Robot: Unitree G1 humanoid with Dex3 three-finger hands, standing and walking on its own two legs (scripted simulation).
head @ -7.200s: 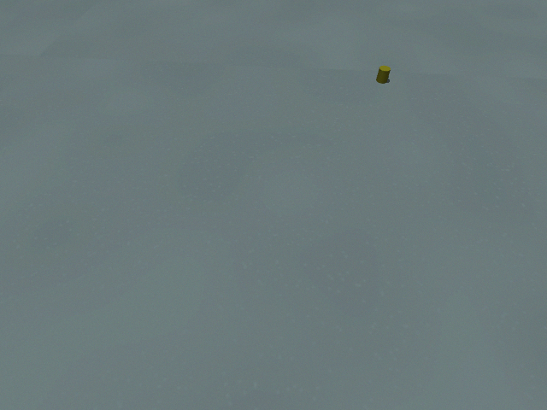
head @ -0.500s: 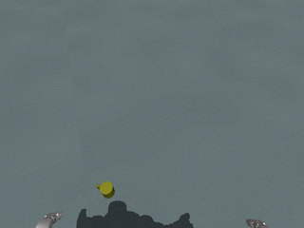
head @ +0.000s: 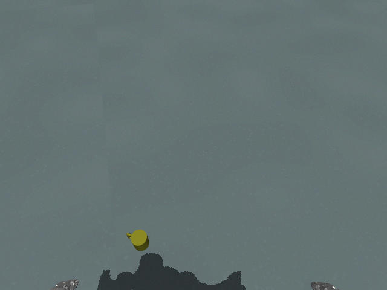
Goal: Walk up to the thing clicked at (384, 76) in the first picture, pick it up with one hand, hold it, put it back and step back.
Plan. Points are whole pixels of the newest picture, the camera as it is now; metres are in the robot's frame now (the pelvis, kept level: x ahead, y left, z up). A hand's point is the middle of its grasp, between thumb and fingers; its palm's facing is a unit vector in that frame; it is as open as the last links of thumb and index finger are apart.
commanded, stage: walk up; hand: left
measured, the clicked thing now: (137, 239) +0.42 +0.27 -0.73
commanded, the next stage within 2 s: stand in 0.12 s
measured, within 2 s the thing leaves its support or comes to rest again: neither
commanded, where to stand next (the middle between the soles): +0.05 +0.00 m, yaw +2 degrees
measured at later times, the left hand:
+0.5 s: hand out of the picture +0.08 +0.25 -0.15, palm faces -0.02 -0.94 -0.34, open 7.4 cm
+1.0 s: hand out of the picture +0.06 +0.23 -0.15, palm faces -0.04 -0.94 -0.34, open 7.4 cm
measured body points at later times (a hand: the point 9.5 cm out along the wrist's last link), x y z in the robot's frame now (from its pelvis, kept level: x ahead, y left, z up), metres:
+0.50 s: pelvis -0.01 +0.00 +0.01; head +0.01 -0.01 +0.46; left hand +0.08 +0.30 -0.12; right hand +0.08 -0.30 -0.13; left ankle -0.01 +0.13 -0.74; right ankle -0.02 -0.11 -0.74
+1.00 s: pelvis -0.01 -0.02 +0.01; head +0.00 -0.02 +0.46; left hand +0.07 +0.28 -0.13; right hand +0.05 -0.32 -0.13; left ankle -0.01 +0.13 -0.74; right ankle -0.02 -0.11 -0.74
